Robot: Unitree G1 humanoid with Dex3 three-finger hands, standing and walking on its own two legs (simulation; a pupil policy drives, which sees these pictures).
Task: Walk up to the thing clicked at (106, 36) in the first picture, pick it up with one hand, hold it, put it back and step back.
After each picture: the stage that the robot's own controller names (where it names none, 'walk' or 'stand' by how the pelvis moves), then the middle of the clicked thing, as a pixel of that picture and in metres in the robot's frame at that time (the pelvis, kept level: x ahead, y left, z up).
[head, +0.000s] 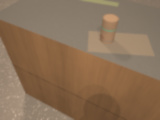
stand; (108, 29) +0.62 -0.10 +0.07
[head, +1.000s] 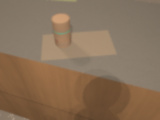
walk; (62, 31) +0.54 +0.12 +0.10
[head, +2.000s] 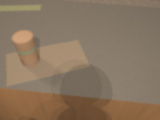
stand; (27, 49) +0.45 +0.21 +0.09
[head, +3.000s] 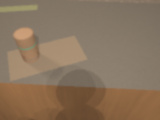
stand; (27, 45) +0.48 +0.21 +0.08
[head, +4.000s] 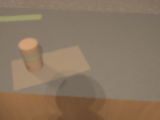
stand; (31, 55) +0.46 +0.20 +0.07
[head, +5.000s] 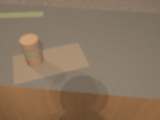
stand; (32, 51) +0.48 +0.21 +0.07
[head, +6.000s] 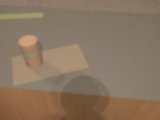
stand; (31, 52) +0.47 +0.21 +0.07
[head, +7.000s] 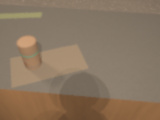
rise first; (30, 53) +0.46 +0.21 +0.07
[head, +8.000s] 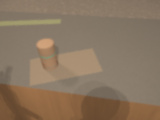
rise first; (48, 54) +0.48 +0.19 +0.07
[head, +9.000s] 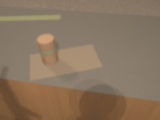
go down; (48, 50) +0.49 +0.19 +0.08
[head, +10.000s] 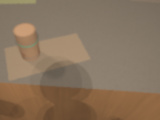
go down; (27, 43) +0.48 +0.17 +0.09
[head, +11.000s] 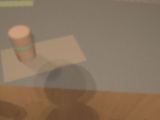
approach; (23, 44) +0.48 +0.19 +0.09
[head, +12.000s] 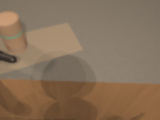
close in; (12, 33) +0.48 +0.20 +0.12
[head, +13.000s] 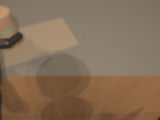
lift; (4, 29) +0.49 +0.21 +0.13
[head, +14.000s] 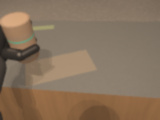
lift; (22, 39) +0.34 +0.17 +0.28
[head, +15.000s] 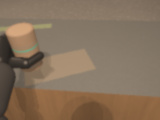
hold; (26, 48) +0.34 +0.17 +0.24
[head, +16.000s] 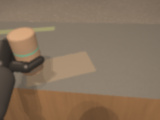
hold; (27, 52) +0.33 +0.17 +0.24
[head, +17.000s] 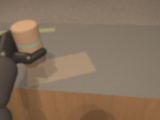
crouch; (29, 44) +0.35 +0.16 +0.25
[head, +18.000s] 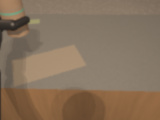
crouch; (13, 14) +0.45 +0.19 +0.27
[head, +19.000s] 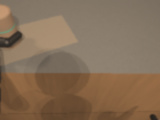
lower; (4, 28) +0.49 +0.20 +0.13
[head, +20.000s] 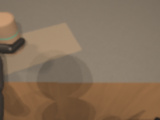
lower; (8, 34) +0.47 +0.21 +0.12
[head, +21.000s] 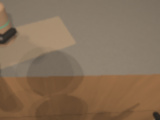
lower; out of the picture +0.51 +0.21 +0.13
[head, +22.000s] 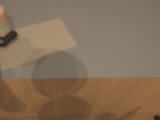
lower; out of the picture +0.50 +0.21 +0.13
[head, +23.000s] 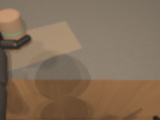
open; (13, 31) +0.49 +0.19 +0.12
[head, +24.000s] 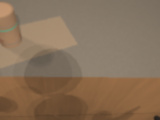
rise; (6, 26) +0.49 +0.19 +0.13
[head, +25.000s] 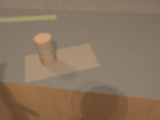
sink last; (45, 49) +0.48 +0.19 +0.09
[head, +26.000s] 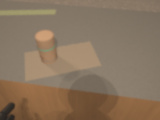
stand; (46, 47) +0.48 +0.18 +0.08
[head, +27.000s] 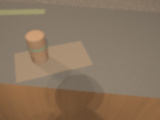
stand; (37, 47) +0.48 +0.19 +0.08
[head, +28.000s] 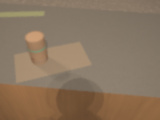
stand; (37, 48) +0.49 +0.19 +0.08
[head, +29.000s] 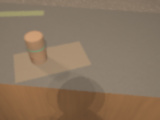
stand; (36, 48) +0.49 +0.19 +0.08
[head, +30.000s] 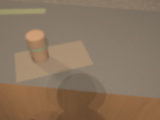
stand; (37, 47) +0.48 +0.19 +0.08
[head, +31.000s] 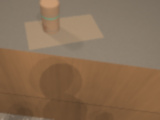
walk; (50, 16) +0.57 +0.13 +0.10
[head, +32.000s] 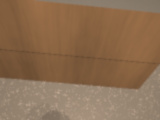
walk; out of the picture +0.90 +0.20 +0.09
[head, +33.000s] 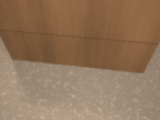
stand; out of the picture +1.22 +0.17 +0.09
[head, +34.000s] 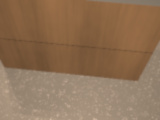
stand; out of the picture +1.16 +0.17 +0.07
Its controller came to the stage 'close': yes
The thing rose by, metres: 0.20
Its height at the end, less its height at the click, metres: +0.00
